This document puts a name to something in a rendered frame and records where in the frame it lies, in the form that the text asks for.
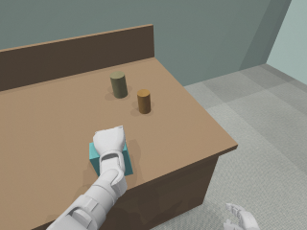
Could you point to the left robot upper arm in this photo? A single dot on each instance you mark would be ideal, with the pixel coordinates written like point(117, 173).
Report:
point(69, 223)

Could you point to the sponge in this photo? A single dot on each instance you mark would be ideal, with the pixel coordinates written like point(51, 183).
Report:
point(94, 158)

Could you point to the table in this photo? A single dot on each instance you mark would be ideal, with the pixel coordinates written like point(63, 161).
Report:
point(55, 95)

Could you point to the robot left forearm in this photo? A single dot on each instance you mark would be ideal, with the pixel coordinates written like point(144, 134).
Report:
point(91, 208)

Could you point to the left robot hand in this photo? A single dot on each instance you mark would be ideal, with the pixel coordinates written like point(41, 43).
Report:
point(109, 139)

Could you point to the right robot hand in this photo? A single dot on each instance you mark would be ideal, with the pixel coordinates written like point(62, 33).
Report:
point(246, 219)

